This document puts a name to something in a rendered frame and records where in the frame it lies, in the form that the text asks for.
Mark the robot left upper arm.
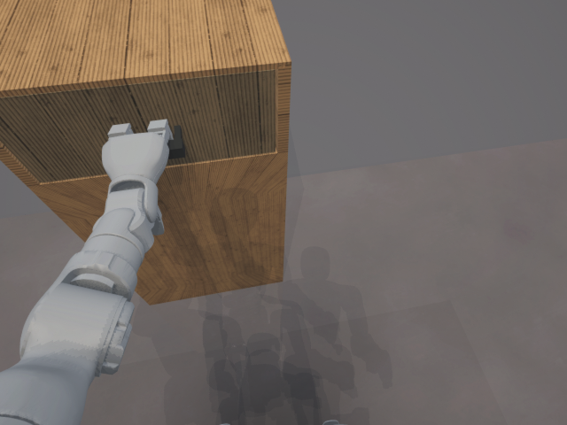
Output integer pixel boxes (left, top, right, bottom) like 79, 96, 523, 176
0, 282, 135, 425

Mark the drawer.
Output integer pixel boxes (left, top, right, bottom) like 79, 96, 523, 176
0, 69, 276, 182

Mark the handle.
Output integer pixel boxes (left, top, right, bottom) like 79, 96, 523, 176
167, 125, 185, 159

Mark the left robot hand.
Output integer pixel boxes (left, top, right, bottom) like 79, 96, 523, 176
102, 119, 174, 236

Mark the robot left forearm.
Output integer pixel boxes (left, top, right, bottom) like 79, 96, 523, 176
19, 174, 158, 359

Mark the cabinet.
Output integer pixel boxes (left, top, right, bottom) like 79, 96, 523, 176
0, 0, 291, 305

